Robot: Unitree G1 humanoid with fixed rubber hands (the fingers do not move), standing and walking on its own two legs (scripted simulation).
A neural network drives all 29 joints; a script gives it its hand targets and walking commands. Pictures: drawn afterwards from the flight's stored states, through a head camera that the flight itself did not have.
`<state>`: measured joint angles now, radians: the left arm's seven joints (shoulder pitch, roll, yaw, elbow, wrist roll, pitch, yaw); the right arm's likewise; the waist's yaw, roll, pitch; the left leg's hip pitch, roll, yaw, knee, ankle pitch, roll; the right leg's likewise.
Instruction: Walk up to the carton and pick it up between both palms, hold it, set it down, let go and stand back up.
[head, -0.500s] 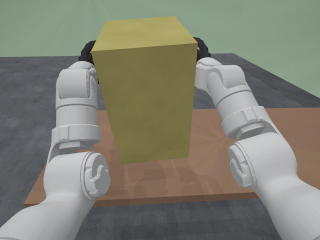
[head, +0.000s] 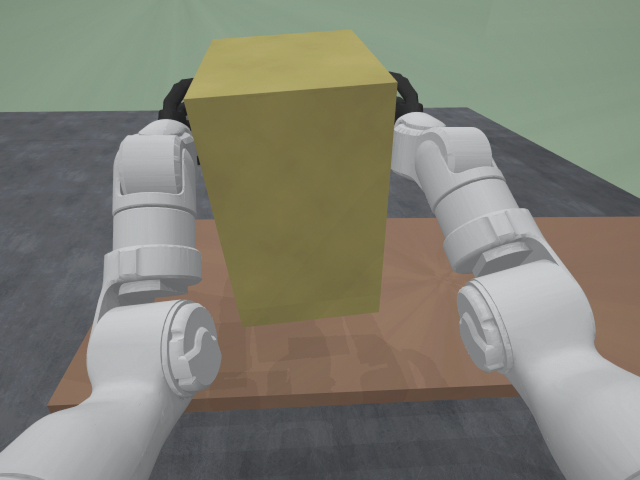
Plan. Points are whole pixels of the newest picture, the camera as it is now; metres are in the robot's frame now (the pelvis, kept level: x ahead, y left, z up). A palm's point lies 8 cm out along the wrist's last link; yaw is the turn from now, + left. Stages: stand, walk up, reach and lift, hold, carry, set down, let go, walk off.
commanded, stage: hold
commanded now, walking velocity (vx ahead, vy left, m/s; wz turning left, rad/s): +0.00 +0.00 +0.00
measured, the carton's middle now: (297, 177) +0.36 +0.00 +0.28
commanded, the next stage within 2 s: none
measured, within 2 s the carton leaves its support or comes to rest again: neither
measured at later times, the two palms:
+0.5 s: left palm (173, 141) +0.37 +0.14 +0.32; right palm (403, 135) +0.36 -0.12 +0.33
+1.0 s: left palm (175, 140) +0.37 +0.13 +0.32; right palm (405, 135) +0.36 -0.12 +0.33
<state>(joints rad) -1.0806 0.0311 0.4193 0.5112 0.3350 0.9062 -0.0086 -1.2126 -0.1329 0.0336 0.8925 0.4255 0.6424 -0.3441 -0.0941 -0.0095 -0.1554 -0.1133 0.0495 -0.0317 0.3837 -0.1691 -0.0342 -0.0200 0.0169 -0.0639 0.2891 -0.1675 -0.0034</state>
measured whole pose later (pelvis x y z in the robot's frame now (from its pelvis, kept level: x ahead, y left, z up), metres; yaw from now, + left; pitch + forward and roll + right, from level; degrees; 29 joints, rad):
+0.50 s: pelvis +0.00 +0.00 +0.00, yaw +0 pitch -6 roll -1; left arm -1.07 0.03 0.42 0.50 0.33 0.91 -0.01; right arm -1.20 -0.13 0.04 0.87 0.43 0.65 -0.35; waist -0.10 -0.01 -0.15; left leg -0.11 0.05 -0.03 0.39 -0.17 -0.03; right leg -0.01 0.01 -0.06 0.29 -0.17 0.00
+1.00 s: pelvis +0.00 +0.00 +0.00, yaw +0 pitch -6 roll -1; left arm -1.09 0.03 0.42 0.52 0.34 0.90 -0.01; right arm -1.21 -0.13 0.04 0.90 0.43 0.65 -0.34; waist -0.09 -0.01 -0.15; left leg -0.12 0.05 -0.03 0.38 -0.17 -0.03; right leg -0.02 0.02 -0.06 0.29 -0.17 0.00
